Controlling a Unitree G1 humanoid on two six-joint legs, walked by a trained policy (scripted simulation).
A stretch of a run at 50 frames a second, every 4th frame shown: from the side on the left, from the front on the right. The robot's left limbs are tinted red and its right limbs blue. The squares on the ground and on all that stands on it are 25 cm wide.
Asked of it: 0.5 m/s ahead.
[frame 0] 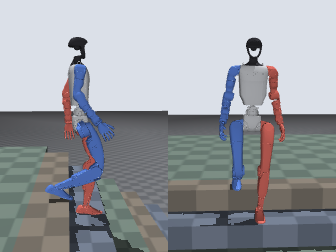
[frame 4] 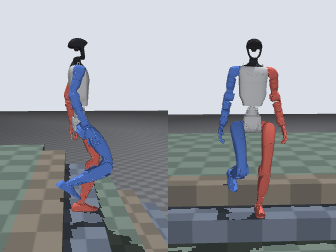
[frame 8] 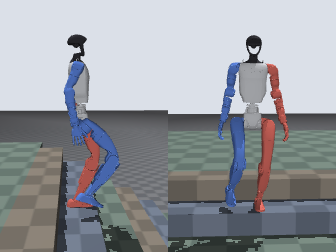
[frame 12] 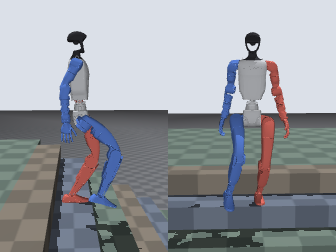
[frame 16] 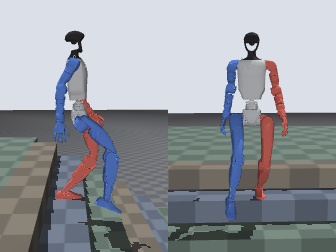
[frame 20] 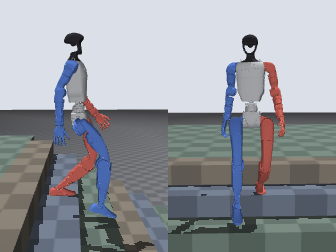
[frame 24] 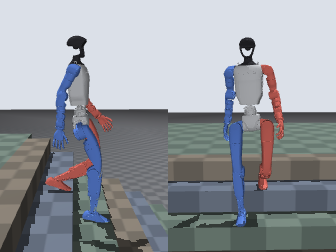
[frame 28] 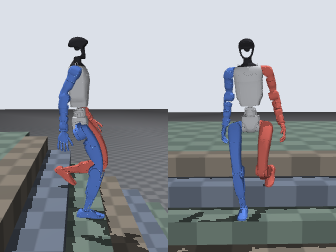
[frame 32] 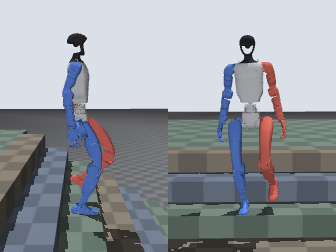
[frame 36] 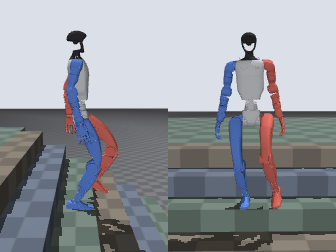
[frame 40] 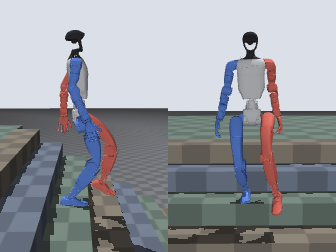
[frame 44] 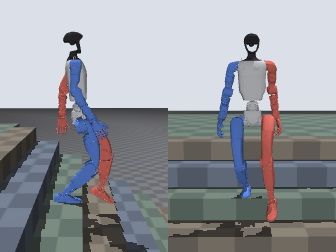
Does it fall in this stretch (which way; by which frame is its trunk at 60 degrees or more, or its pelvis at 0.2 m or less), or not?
no
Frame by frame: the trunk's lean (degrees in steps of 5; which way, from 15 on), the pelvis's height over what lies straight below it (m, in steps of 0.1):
0: 0, 0.8
4: 0, 0.8
8: 5, 0.7
12: 5, 0.7
16: 5, 0.7
20: 5, 0.8
24: 5, 0.8
28: 5, 0.8
32: 5, 0.8
36: 5, 0.7
40: 5, 0.7
44: 5, 0.7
